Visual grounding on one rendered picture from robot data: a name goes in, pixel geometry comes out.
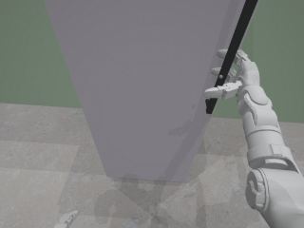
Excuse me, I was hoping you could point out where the fridge door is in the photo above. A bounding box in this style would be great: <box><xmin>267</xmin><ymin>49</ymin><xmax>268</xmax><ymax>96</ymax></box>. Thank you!
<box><xmin>43</xmin><ymin>0</ymin><xmax>260</xmax><ymax>182</ymax></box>

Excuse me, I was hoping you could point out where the robot left hand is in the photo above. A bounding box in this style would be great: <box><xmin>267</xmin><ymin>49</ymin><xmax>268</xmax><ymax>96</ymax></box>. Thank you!
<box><xmin>53</xmin><ymin>210</ymin><xmax>80</xmax><ymax>228</ymax></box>

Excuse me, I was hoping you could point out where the handle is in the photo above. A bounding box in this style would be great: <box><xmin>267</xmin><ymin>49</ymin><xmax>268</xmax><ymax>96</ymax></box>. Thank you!
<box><xmin>205</xmin><ymin>0</ymin><xmax>258</xmax><ymax>114</ymax></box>

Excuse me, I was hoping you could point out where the robot right upper arm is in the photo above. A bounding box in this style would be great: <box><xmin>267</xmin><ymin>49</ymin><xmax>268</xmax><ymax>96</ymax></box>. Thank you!
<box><xmin>245</xmin><ymin>167</ymin><xmax>304</xmax><ymax>228</ymax></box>

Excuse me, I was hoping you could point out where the robot right hand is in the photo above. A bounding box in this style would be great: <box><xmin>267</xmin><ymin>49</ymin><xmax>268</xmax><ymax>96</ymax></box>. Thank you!
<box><xmin>203</xmin><ymin>48</ymin><xmax>260</xmax><ymax>100</ymax></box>

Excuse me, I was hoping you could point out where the robot right forearm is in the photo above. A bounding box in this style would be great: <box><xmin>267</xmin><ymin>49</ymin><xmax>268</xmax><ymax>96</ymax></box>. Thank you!
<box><xmin>237</xmin><ymin>85</ymin><xmax>304</xmax><ymax>180</ymax></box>

